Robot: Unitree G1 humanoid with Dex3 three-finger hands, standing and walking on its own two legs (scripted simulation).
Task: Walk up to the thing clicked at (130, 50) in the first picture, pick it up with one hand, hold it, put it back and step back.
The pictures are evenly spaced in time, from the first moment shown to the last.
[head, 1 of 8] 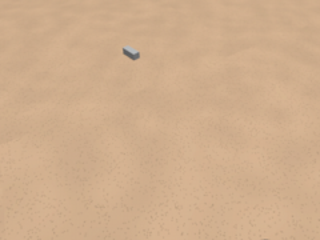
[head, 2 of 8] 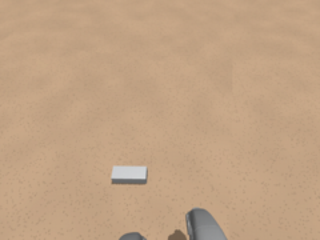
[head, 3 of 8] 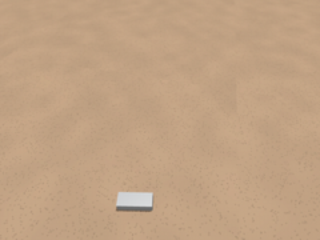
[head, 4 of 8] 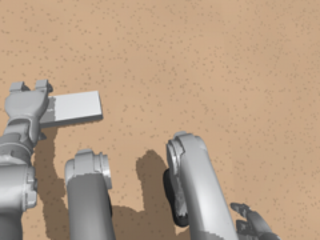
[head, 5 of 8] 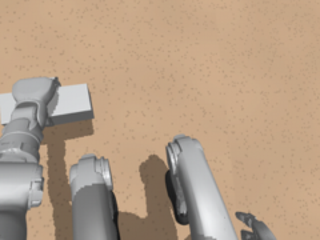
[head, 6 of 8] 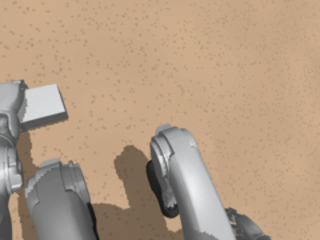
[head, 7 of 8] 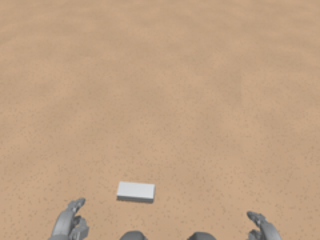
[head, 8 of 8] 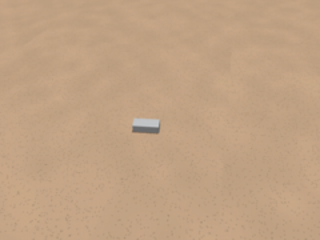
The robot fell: no
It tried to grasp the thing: yes
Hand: left
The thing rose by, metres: 0.66
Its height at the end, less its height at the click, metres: +0.00
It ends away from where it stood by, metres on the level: 0.01
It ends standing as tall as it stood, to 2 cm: yes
